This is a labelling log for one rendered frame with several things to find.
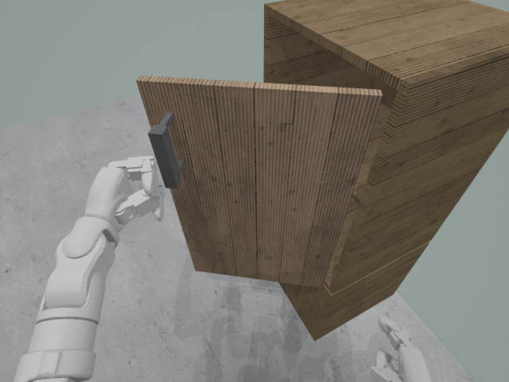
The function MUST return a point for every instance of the robot right hand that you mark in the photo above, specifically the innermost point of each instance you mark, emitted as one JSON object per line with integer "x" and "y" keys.
{"x": 407, "y": 365}

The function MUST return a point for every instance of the cupboard door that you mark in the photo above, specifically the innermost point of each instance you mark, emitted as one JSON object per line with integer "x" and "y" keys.
{"x": 269, "y": 171}

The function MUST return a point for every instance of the handle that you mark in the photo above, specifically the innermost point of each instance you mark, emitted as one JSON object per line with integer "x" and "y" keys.
{"x": 163, "y": 149}

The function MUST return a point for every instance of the robot left forearm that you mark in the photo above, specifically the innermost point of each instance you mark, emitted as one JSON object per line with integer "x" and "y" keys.
{"x": 61, "y": 349}

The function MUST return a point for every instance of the robot left hand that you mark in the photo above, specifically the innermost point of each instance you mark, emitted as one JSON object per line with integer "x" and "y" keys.
{"x": 112, "y": 198}

